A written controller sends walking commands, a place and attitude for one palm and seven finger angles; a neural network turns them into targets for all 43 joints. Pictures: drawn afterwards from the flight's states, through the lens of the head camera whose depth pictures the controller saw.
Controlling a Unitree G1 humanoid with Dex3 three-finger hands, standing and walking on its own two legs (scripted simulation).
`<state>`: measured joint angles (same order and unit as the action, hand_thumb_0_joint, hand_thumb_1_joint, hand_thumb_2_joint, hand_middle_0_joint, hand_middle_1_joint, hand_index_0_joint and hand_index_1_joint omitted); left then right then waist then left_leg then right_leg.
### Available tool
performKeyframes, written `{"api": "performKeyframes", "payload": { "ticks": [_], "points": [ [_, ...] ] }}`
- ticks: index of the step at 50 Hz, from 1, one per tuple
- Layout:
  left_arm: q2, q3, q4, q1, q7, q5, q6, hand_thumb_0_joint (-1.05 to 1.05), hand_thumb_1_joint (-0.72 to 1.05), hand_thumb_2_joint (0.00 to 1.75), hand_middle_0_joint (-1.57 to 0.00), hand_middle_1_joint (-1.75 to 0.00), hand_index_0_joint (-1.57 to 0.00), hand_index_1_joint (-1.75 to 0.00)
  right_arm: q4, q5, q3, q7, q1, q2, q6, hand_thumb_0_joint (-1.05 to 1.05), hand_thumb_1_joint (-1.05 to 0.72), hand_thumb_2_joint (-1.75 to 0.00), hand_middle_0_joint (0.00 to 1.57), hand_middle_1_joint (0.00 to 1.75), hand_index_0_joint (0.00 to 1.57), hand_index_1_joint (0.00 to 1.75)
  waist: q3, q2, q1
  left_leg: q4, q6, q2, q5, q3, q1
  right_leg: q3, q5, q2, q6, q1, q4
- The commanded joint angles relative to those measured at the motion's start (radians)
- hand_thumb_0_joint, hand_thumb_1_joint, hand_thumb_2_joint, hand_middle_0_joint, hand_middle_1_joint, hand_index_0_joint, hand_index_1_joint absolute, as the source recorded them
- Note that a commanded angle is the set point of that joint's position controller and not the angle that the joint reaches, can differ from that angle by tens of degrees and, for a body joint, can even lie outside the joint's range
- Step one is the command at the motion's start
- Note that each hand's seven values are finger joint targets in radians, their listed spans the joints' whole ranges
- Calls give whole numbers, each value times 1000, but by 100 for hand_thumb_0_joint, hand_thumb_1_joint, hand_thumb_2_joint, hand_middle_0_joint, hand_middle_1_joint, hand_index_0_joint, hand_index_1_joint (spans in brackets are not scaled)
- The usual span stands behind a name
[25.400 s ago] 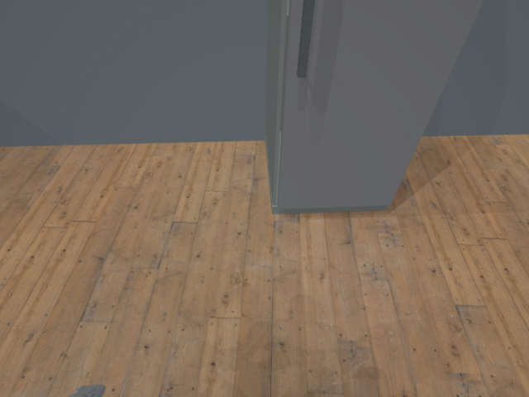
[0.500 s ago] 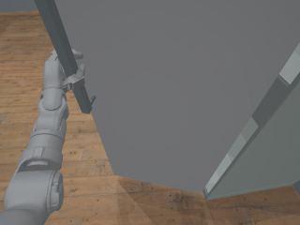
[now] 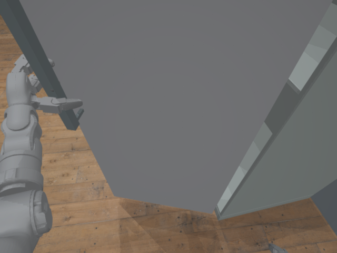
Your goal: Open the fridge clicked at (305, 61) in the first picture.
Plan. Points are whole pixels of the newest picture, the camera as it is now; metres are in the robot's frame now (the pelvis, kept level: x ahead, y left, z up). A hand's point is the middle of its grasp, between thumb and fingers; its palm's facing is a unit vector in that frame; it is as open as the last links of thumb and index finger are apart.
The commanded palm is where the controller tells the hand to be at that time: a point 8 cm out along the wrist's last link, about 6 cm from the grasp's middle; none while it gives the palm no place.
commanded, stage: loosen the grip on the handle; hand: left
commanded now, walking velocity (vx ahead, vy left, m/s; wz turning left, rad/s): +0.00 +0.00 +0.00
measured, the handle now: (39, 43) +0.46 +0.28 +0.26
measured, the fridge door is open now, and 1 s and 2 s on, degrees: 67 67 67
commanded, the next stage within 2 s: slip the hand off the handle in 0.20 s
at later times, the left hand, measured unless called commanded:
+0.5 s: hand (31, 92) +0.43 +0.33 +0.16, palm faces +0.40 -0.90 -0.15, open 14.6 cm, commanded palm +0.39 +0.36 +0.16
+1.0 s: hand (11, 94) +0.42 +0.37 +0.16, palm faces +0.36 -0.92 -0.17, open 14.7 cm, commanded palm +0.37 +0.40 +0.16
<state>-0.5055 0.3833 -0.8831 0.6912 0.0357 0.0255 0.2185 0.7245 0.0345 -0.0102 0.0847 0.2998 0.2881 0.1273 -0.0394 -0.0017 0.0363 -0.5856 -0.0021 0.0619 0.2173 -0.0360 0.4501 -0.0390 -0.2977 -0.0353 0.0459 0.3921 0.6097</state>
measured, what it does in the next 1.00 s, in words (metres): stands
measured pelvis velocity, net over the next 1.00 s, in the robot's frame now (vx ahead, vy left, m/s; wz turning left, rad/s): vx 0.02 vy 0.04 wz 0.01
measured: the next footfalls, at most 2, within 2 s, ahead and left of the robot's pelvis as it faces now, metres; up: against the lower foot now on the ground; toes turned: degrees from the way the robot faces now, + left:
none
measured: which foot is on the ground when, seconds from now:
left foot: down 0.00-1.00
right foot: down 0.00-1.00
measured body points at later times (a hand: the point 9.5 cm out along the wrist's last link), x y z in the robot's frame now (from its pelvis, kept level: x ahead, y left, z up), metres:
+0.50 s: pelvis +0.05 +0.03 +0.00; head +0.07 +0.04 +0.45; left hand +0.40 +0.38 +0.17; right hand +0.19 -0.21 -0.10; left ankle +0.05 +0.14 -0.73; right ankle +0.01 -0.09 -0.73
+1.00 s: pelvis +0.02 +0.04 +0.00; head +0.05 +0.05 +0.44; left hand +0.39 +0.42 +0.17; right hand +0.09 -0.24 -0.11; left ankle +0.05 +0.14 -0.73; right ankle +0.01 -0.09 -0.73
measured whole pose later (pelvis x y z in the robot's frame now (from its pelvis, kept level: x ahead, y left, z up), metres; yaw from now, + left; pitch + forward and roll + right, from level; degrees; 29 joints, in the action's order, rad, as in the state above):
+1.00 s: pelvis +0.02 +0.04 +0.00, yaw +0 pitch +7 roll -2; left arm -0.62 0.49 -0.81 0.58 0.18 0.08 0.21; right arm 0.70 0.03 -0.02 0.11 0.35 0.29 0.07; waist -0.06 -0.01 0.05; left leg -0.67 -0.02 0.04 0.27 -0.04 0.52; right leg -0.04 -0.32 -0.01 0.00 0.42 0.62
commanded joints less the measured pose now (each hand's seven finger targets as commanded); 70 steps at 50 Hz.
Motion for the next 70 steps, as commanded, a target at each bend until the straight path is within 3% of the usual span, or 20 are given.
{"api": "performKeyframes", "payload": {
  "ticks": [1,3,11,14,15,16,17,20,22,25,29,32,41,44,48,53,57,59,67,70],
  "points": [
    [-364,108,294,370,-8,26,75,0,-55,20,-32,-123,-32,-123,-122,-6,54,15,-28,134,39,0,-90,-90,20,30,20,30,-313,-29,-31,32,-54,-56,-49,-16,-141,112,122,59,-44,-114,-146],
    [-281,56,372,349,3,40,67,0,-55,20,-29,-120,-29,-120,-134,-6,58,13,-29,126,38,0,-90,-90,20,30,20,30,-338,-35,-22,23,-55,-59,-134,-26,-194,82,261,49,-47,-116,-123],
    [-177,30,609,175,-9,81,-18,0,-55,20,-25,-115,-25,-115,-153,-6,64,8,-33,121,29,0,-90,-90,20,30,20,30,-367,-58,-33,9,-51,-53,-372,-11,-310,22,468,24,-38,-121,-82],
    [-190,56,701,107,-28,74,-48,0,-55,20,-25,-115,-25,-115,-166,-7,65,5,-48,117,24,0,-90,-90,20,30,20,30,-388,-75,-48,10,-42,-47,-440,-4,-337,10,485,21,-35,-130,-68],
    [-291,152,537,79,-42,57,-68,0,-55,20,-25,-115,-25,-115,-128,-12,64,14,-15,131,7,0,-90,-90,20,30,20,30,-290,-19,-35,3,-42,-43,-408,0,-275,11,465,21,-36,-97,-70],
    [-247,116,539,87,-34,60,-76,0,-55,20,-25,-115,-25,-115,-140,-11,57,12,-18,125,-1,0,-90,-90,20,30,20,30,-279,-7,-30,9,-41,-47,-376,-3,-247,11,460,22,-42,-92,-71],
    [-239,105,549,115,-27,60,-77,0,-55,20,-25,-115,-25,-115,-147,-8,57,14,-28,122,-4,0,-90,-90,20,30,20,30,-288,1,-25,12,-41,-47,-355,-2,-253,11,439,22,-41,-88,-74],
    [-264,97,673,207,-14,43,-39,0,-55,20,-25,-115,-25,-115,-161,-17,58,20,-38,115,-8,0,-90,-90,20,30,20,30,-388,-127,-29,-9,-38,-46,-433,8,-335,17,438,19,-29,-92,-56],
    [-246,93,660,154,2,49,-23,0,-55,20,-25,-115,-25,-115,-157,-19,60,17,-23,109,-6,0,-90,-90,20,30,20,30,-416,-125,-29,-25,-32,-36,-503,24,-384,10,436,11,-29,-63,-49],
    [-208,73,586,96,39,76,-30,0,-55,20,-25,-115,-25,-115,-151,-11,55,19,-29,115,-12,0,-90,-90,20,30,20,30,-333,-93,-27,-20,-30,-35,-463,29,-343,5,403,10,-28,-41,-60],
    [-236,73,513,134,68,88,-81,0,-55,20,-25,-115,-25,-115,-155,3,50,29,-37,122,-19,0,-90,-90,20,30,20,30,-273,-74,-17,7,-25,-38,-319,39,-289,-2,302,14,-28,-5,-82],
    [-248,66,532,192,61,78,-64,0,-55,20,-25,-115,-25,-115,-158,-1,46,33,-31,123,-17,0,-90,-90,20,30,20,30,-297,-82,-11,10,-27,-41,-275,49,-300,0,253,13,-25,11,-86],
    [-393,127,343,297,96,50,41,0,-55,20,-25,-115,-25,-115,-130,-11,38,41,6,143,-13,0,-90,-90,20,30,20,30,-296,-111,-4,10,-32,-46,-119,60,-236,10,119,13,-22,47,-85],
    [-454,157,248,330,123,52,56,0,-55,20,-25,-115,-25,-115,-124,-7,36,47,18,154,-15,0,-90,-90,20,30,20,30,-251,-103,5,9,-37,-46,-53,57,-183,14,77,13,-24,70,-91],
    [-397,132,307,227,151,81,75,0,-55,20,-25,-115,-25,-115,-154,-7,45,36,22,153,-15,0,-90,-90,20,30,20,30,-324,-119,-19,3,-38,-46,-89,57,-225,8,95,5,-21,54,-82],
    [-436,210,352,95,157,127,44,0,-55,20,-25,-115,-25,-115,-174,0,47,35,13,160,-19,0,-90,-90,20,30,20,30,-280,-59,-39,11,-44,-46,-54,43,-157,10,87,2,-29,28,-87],
    [-459,240,506,66,138,122,41,0,-55,20,-25,-115,-25,-115,-194,-3,48,38,-5,151,-10,0,-90,-90,20,30,20,30,-313,-123,-48,10,-47,-46,-78,40,-192,14,96,-1,-26,17,-81],
    [-415,217,584,35,136,129,47,0,-55,20,-25,-115,-25,-115,-203,-4,44,39,-22,140,-1,0,-90,-90,20,30,20,30,-323,-143,-45,9,-43,-45,-95,45,-218,7,102,-4,-26,20,-72],
    [-335,202,704,-144,160,180,-35,0,-55,20,-25,-115,-25,-115,-215,9,35,53,-72,121,28,0,-90,-90,20,30,20,30,-262,-140,-53,23,-38,-43,-102,50,-234,-3,124,-1,-27,16,-84],
    [-327,215,723,-207,166,194,-61,0,-55,20,-25,-115,-25,-115,-214,11,32,60,-82,120,37,0,-90,-90,20,30,20,30,-231,-95,-59,21,-36,-44,-115,49,-229,-5,146,2,-27,6,-91]
  ]
}}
